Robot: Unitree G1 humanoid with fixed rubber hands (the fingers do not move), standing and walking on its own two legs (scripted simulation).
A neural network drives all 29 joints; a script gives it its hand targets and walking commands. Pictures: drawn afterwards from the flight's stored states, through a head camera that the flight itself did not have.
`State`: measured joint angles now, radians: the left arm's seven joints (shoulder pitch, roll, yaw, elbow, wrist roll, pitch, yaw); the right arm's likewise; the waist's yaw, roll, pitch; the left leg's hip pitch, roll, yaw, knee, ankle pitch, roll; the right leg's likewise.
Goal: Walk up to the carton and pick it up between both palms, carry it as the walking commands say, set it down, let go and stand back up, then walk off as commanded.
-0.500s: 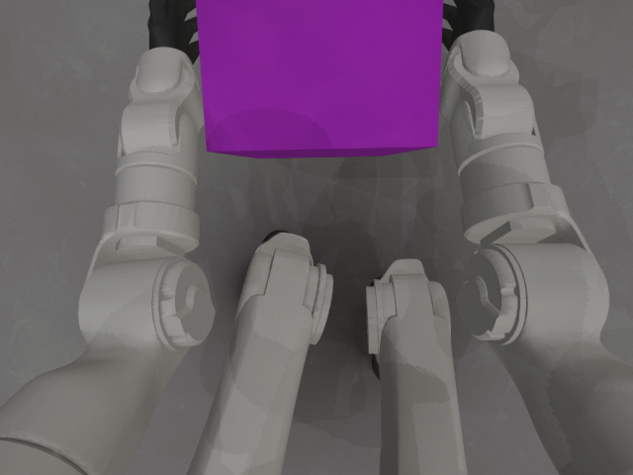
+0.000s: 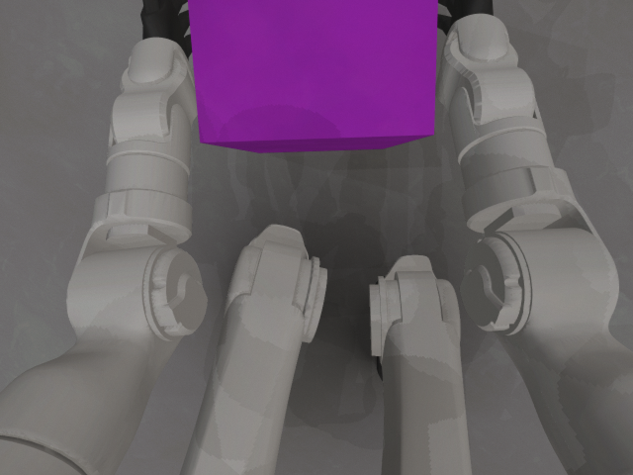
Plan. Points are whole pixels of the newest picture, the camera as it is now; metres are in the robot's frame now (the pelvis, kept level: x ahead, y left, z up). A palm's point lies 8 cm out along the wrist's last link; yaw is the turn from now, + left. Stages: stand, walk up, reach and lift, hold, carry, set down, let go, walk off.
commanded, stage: set down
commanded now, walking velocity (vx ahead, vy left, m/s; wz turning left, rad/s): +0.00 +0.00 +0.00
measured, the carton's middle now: (316, 38) +0.53 +0.11 -0.22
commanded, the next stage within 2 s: none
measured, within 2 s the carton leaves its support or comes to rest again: rests again in 0.40 s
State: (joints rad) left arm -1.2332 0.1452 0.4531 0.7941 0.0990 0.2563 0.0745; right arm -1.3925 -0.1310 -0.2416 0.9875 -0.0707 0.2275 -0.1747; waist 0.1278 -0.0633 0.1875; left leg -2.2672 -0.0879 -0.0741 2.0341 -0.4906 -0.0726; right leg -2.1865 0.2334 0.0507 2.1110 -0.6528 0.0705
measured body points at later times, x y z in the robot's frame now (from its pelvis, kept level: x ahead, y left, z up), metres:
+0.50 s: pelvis +0.00 +0.00 -0.01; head +0.36 +0.03 +0.26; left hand +0.49 +0.24 -0.19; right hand +0.56 -0.04 -0.18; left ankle +0.13 +0.13 -0.37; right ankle +0.09 -0.11 -0.37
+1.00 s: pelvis +0.00 +0.00 -0.02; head +0.35 +0.03 +0.25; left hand +0.49 +0.24 -0.19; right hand +0.56 -0.04 -0.19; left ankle +0.13 +0.13 -0.37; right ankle +0.09 -0.11 -0.37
